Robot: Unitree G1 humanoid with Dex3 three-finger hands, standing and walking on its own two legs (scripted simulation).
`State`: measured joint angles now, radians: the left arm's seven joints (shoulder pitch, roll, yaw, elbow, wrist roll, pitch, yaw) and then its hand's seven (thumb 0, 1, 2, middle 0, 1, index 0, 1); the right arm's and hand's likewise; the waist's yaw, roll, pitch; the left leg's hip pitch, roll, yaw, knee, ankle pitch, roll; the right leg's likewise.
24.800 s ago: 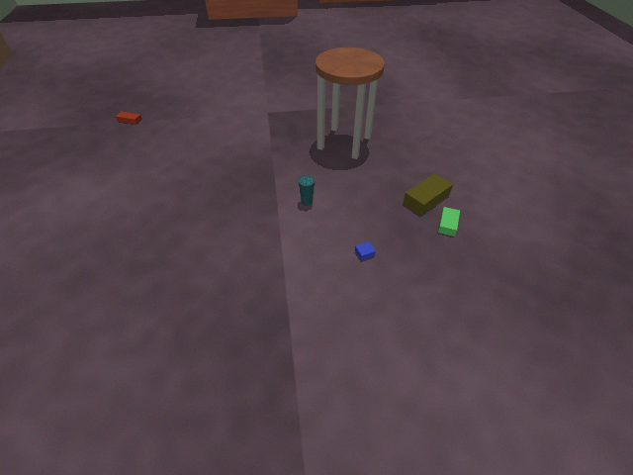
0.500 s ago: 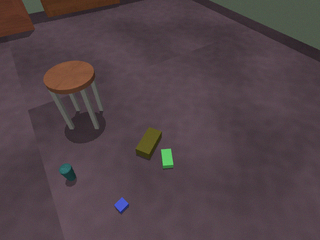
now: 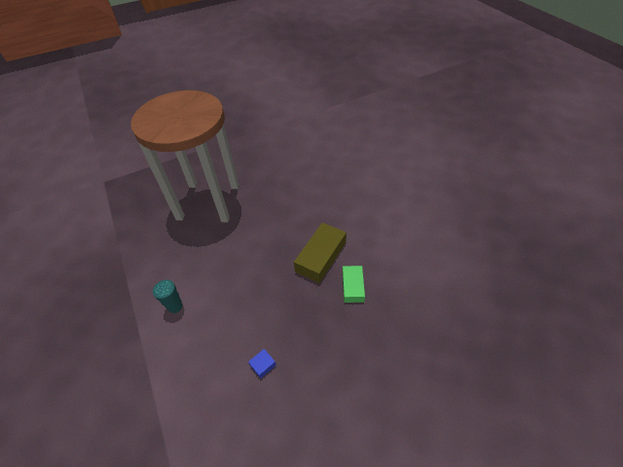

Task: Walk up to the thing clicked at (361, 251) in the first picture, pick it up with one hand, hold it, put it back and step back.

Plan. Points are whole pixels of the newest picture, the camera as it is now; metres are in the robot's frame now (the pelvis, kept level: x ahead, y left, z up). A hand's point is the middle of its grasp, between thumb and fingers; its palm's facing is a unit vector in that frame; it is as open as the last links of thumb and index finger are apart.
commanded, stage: walk up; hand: left
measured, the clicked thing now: (262, 363) +0.53 +0.21 -0.75
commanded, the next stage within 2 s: none
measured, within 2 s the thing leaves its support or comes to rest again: neither
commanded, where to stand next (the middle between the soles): +0.13 +0.00 m, yaw -4 degrees
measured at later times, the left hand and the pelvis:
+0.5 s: hand out of the picture +0.15 +0.26 -0.14, palm faces -0.08 -0.90 -0.43, open 7.4 cm; pelvis +0.02 +0.00 -0.01, yaw -2 degrees
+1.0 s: hand out of the picture +0.08 +0.27 -0.15, palm faces -0.13 -0.93 -0.35, open 7.4 cm; pelvis +0.00 +0.02 +0.00, yaw -6 degrees
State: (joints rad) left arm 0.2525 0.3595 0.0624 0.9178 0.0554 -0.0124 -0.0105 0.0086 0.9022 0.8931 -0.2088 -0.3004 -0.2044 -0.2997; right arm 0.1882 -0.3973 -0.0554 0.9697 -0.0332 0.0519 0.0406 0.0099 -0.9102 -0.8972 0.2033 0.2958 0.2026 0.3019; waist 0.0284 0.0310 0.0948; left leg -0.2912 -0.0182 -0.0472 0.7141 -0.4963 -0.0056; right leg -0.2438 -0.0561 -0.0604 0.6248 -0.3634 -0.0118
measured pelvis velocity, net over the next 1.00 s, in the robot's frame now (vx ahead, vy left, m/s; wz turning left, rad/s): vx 0.00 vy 0.02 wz -0.11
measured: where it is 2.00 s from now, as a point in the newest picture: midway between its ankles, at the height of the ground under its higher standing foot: outside the picture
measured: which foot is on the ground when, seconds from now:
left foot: up 0.00-0.00, down 0.02-0.32, up 0.34-0.56, down 0.58-0.88, up 0.90-1.00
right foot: down 0.00-0.06, up 0.08-0.28, down 0.30-0.62, up 0.64-0.84, down 0.86-1.00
